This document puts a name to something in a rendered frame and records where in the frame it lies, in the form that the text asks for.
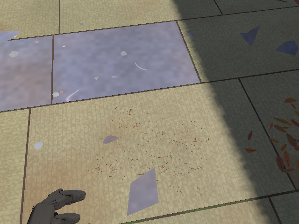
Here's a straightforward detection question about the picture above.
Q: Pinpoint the robot left hand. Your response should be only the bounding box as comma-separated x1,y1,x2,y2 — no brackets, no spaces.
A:
27,189,91,224

